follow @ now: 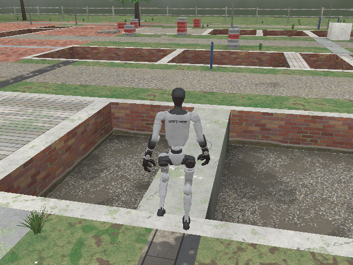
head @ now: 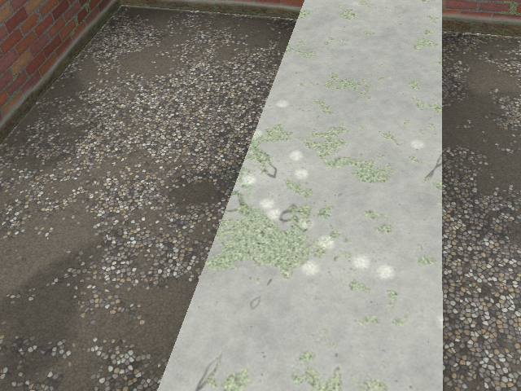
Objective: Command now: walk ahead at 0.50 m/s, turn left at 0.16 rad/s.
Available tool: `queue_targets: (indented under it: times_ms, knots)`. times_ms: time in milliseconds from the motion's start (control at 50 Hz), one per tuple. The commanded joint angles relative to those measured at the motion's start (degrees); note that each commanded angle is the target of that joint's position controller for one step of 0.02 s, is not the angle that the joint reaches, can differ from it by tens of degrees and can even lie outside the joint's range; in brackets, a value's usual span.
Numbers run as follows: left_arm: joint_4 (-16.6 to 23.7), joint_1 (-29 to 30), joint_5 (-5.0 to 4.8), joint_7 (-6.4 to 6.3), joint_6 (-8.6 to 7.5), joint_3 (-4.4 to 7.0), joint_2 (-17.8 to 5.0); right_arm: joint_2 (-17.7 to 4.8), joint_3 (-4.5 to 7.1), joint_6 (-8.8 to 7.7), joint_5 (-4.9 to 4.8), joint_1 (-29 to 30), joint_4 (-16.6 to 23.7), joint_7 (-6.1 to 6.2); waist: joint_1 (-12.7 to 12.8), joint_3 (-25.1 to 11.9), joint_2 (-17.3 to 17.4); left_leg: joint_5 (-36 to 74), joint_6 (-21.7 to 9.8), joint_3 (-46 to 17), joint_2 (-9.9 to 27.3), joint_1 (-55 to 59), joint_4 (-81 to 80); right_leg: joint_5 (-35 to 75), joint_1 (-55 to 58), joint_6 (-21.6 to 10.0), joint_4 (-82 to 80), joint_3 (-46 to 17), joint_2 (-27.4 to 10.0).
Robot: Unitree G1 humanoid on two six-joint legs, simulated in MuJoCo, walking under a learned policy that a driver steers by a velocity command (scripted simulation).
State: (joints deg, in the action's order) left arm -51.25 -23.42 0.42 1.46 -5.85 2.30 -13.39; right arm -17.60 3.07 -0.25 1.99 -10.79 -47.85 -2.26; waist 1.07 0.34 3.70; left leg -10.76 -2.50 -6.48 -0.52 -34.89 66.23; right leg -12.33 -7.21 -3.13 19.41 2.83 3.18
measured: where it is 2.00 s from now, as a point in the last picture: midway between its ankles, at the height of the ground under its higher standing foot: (290, 261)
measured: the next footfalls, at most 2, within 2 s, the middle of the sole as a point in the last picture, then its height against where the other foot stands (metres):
left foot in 0.26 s outside the picture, level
right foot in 0.88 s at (296, 374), level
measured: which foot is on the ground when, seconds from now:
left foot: up 0.00-0.24, down 0.26-0.88, up 0.90-1.00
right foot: down 0.00-0.26, up 0.28-0.86, down 0.88-1.00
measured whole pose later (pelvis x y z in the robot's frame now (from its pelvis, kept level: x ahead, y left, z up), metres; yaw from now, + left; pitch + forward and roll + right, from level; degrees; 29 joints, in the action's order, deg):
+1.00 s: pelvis +0.48 +0.04 -0.02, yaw +1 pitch -2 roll -1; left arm -55.0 -12.6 0.1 0.4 -1.8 2.5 -15.6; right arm -14.4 -0.5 -2.1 2.0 -21.6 -57.1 -1.3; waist -0.6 1.9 0.3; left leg -24.4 -3.3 -1.6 -1.7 -14.5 68.7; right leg -13.2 -16.1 -6.6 31.0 5.8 5.1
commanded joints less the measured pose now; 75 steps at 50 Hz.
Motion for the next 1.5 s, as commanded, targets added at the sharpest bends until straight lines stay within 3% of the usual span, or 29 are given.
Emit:
queue_targets:
  times_ms: [20,100,180,240,260,280,300,340,360,420,540,780,840,880,900,920,940,980,1000,1080,1260,1300,1340,1360,1380,1400,1420,1440,1500]
  knots:
    - [2.72,-0.01,0.04,-0.82,-0.91,1.22,-6.23,-2.96,-0.04,-0.26,0.33,3.57,3.54,0.41,-1.86,2.82,-7.39,3.54,1.07,2.11,2.42,-7.82,-4.04,7.28,2.07,-8.21,-11.53,-12.51,-14.13]
    - [1.42,-3.37,0.49,-1.31,-0.21,1.16,-6.08,0.14,-1.72,-0.82,0.00,12.48,5.59,-0.02,0.23,3.75,-10.12,5.58,1.80,7.58,3.63,-1.28,-20.01,19.70,2.62,-6.62,-9.40,-6.97,-13.01]
    - [0.80,-2.37,1.22,-0.74,1.09,2.25,-10.55,-1.70,-1.70,-1.53,-0.54,13.50,6.77,-0.44,0.44,5.04,-11.30,0.15,-0.17,10.42,1.82,8.81,-30.40,29.84,3.31,-5.82,-8.20,-6.88,-15.79]
    - [-0.11,-1.20,0.41,-1.81,2.57,1.92,-9.06,-4.76,0.23,-2.36,-0.88,-5.03,-0.01,1.06,-6.86,-3.99,-6.88,3.53,-3.54,10.41,-0.60,27.24,-39.35,38.58,6.19,-2.84,12.83,-2.85,-13.05]
    - [1.51,-2.45,0.30,-1.98,2.64,1.41,-7.44,-8.95,1.16,-2.73,0.32,-14.25,-2.11,1.72,-8.69,-11.52,-0.11,6.51,-5.66,-0.49,9.56,41.28,-38.40,20.67,-3.58,-1.69,29.53,0.05,-9.47]
    - [2.86,-7.43,-1.21,-1.51,2.61,0.68,-2.49,-13.55,2.21,-2.17,-0.12,-15.99,-2.37,2.03,-5.97,-18.30,14.97,4.85,-11.71,-25.07,23.99,53.04,-44.89,-18.26,-21.97,1.05,49.28,2.38,1.31]
    - [2.14,-4.12,0.23,-1.92,3.10,1.76,-7.74,-11.52,2.08,-1.50,-2.42,-13.66,-2.01,1.63,-6.61,-15.85,8.53,-3.88,-11.71,-27.42,21.67,48.82,-48.68,-17.91,-27.36,-0.04,54.76,-5.37,-0.24]
    - [3.11,2.54,-0.49,-1.87,2.18,1.54,-6.86,-5.43,0.31,-2.34,-1.37,-4.58,-0.74,1.42,-2.73,0.51,1.79,2.98,-9.51,-14.97,17.79,32.30,-52.28,-8.95,-28.14,-0.89,52.08,-5.07,-4.61]
    - [2.52,2.45,-0.30,-1.73,2.32,1.43,-5.89,-4.24,-0.04,-2.99,-0.96,-3.54,-1.11,1.27,-1.04,1.99,1.05,10.51,-8.11,-10.62,15.49,29.29,-52.65,-7.59,-25.72,-0.50,49.17,-4.67,-5.70]
    - [1.38,1.30,0.56,-1.04,3.93,1.50,-5.64,-3.29,-0.50,-4.25,-1.31,-4.76,-2.17,0.94,1.55,-0.17,0.99,18.63,-6.94,-4.43,12.60,27.21,-54.38,-5.18,-20.88,0.66,44.60,-4.00,-5.72]
    - [1.76,12.73,0.89,0.74,6.02,1.13,-6.22,-3.54,-1.20,-4.34,-1.16,-10.88,-4.22,1.10,-0.13,4.33,0.14,8.54,-6.22,-2.24,11.69,30.01,-59.57,8.06,-31.93,1.37,40.10,-3.57,-6.62]
    - [5.34,28.11,0.10,0.72,5.58,-0.61,-5.57,-3.44,-2.82,-3.73,-0.23,-19.56,-9.03,2.21,-3.78,8.79,0.99,35.05,-7.23,2.17,13.59,42.21,-53.15,4.44,-30.42,-0.92,20.46,2.61,-3.08]
    - [4.15,21.08,-0.18,0.04,5.15,-0.24,-6.72,-4.42,-2.67,-3.24,-0.19,-17.22,-9.82,2.48,-0.31,5.37,2.36,46.13,-6.34,4.42,12.69,41.30,-46.24,-1.38,-17.44,-3.30,14.13,4.01,0.00]
    - [-1.52,2.76,0.27,-1.12,4.41,1.16,-8.86,-6.40,-2.17,-2.91,-0.89,-14.26,-9.18,2.16,7.30,-3.99,0.97,47.41,-4.53,6.26,9.84,32.66,-27.19,3.26,6.48,-5.89,9.05,1.53,0.51]
    - [-3.40,-7.28,1.39,-1.88,4.25,2.59,-14.03,-5.52,-2.44,-3.37,-1.60,-14.77,-7.42,1.92,9.97,-12.35,-5.79,25.35,-3.05,7.72,6.10,20.65,-10.41,3.58,22.31,-8.86,9.76,-13.54,-11.83]
    - [-3.43,-6.39,1.66,-1.97,4.65,3.29,-16.85,0.45,-3.21,-2.79,-2.20,-20.65,-7.70,0.94,5.20,-18.61,-16.22,-22.00,-0.08,6.64,-5.32,4.98,9.72,3.80,29.89,-17.33,1.75,-40.30,-25.26]
    - [-3.94,-2.14,-0.54,-1.70,4.55,3.23,-14.72,-4.04,-2.24,-2.33,-0.73,-15.66,-6.88,1.20,4.83,-12.38,-7.72,-18.74,-0.85,0.80,-2.72,0.56,11.98,-4.33,22.13,-16.57,-2.20,-39.34,-23.19]
    - [-3.47,4.96,-0.77,-0.98,3.58,1.71,-8.25,-3.03,-2.49,-2.82,0.66,-10.61,-5.38,0.74,0.95,3.06,-4.11,-11.83,-0.98,1.62,2.12,-0.68,9.39,-2.82,4.69,-13.37,-6.68,-27.46,-19.66]
    - [-3.70,6.16,-0.87,-0.96,2.78,1.18,-6.79,-2.31,-2.56,-2.35,1.06,-10.36,-5.32,0.57,-1.01,4.93,-3.44,-10.55,-0.19,1.68,3.63,2.98,6.62,1.28,-1.28,-11.63,-8.19,-22.81,-17.34]
    - [-6.34,3.73,-0.75,-1.22,0.95,0.80,-7.43,-0.82,-2.86,-0.48,1.21,-11.64,-5.25,0.07,-3.87,3.81,-4.41,-6.81,3.24,4.61,4.05,9.38,1.11,16.82,-7.66,-10.19,-8.71,-12.86,-13.92]
    - [-5.90,-2.04,0.37,-2.49,1.71,0.82,-10.16,0.79,-5.12,-1.28,0.73,4.05,0.96,-0.13,0.62,7.03,-8.55,0.75,1.14,11.60,1.07,7.70,-22.02,19.96,-4.77,-9.74,-6.24,-8.33,-12.35]
    - [-6.27,-3.30,0.82,-2.56,2.08,1.04,-10.49,0.04,-5.27,-1.90,0.52,3.62,1.53,0.20,1.08,6.32,-8.86,-3.81,-0.60,12.21,0.43,6.98,-25.50,26.76,0.75,-10.58,-3.35,-9.14,-14.35]
    - [-6.75,-1.59,1.20,-1.78,2.96,1.53,-11.45,0.07,-4.98,-3.25,0.06,-7.48,-1.28,0.29,-3.22,0.30,-6.45,-2.31,-3.13,13.67,-2.99,19.96,-35.58,41.81,3.25,-9.88,9.81,-6.83,-12.53]
    - [-6.86,0.15,0.00,-1.53,3.13,1.41,-11.42,-0.69,-4.19,-3.84,0.08,-17.68,-4.55,0.55,-8.84,-4.50,-4.88,2.93,-4.70,13.03,-2.27,31.28,-41.39,42.64,0.66,-8.16,22.40,-4.19,-10.67]
    - [-5.90,0.20,-0.64,-1.43,2.70,0.01,-7.36,-5.28,-2.77,-4.17,0.61,-25.10,-5.27,1.08,-11.62,-10.32,-0.44,-2.42,-7.45,-4.36,11.01,45.22,-45.27,19.33,-11.65,-4.96,40.89,-2.11,-6.35]
    - [-4.15,-1.41,-1.09,-0.93,2.78,-0.75,-4.18,-12.40,-0.78,-2.99,0.33,-27.42,-6.10,1.54,-10.08,-13.03,9.32,-1.76,-14.91,-32.26,26.23,52.76,-50.42,-16.39,-29.99,-1.43,58.94,-1.36,4.90]
    - [-3.14,3.95,-0.46,-1.69,3.32,0.50,-11.09,-8.44,-1.04,-2.50,-0.83,-22.64,-5.82,1.70,-9.23,-6.99,0.40,-7.26,-16.21,-30.18,24.27,45.63,-51.08,-10.35,-34.92,-1.38,65.59,-10.84,1.50]
    - [-1.47,8.14,-0.87,-1.47,3.51,0.50,-11.13,-4.69,-1.94,-2.68,-0.17,-15.10,-4.24,1.42,-6.36,-0.17,-0.08,-5.75,-15.69,-22.74,23.01,36.57,-53.07,-3.47,-35.44,-0.63,65.81,-10.32,-0.52]
    - [-3.64,4.99,-0.42,-1.23,6.27,0.99,-8.55,1.85,-3.47,-5.36,-0.59,-10.99,-5.13,1.91,-0.66,3.44,-1.93,4.07,-9.14,-9.08,16.43,25.73,-56.40,2.38,-29.48,1.29,60.04,-9.42,-3.09]
Keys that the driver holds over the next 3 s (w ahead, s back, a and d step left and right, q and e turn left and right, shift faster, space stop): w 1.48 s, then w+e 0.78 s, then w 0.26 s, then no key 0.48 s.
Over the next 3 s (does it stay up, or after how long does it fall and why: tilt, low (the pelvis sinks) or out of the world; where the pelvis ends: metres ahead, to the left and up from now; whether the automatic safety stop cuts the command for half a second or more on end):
stays up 1.39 -0.28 -0.01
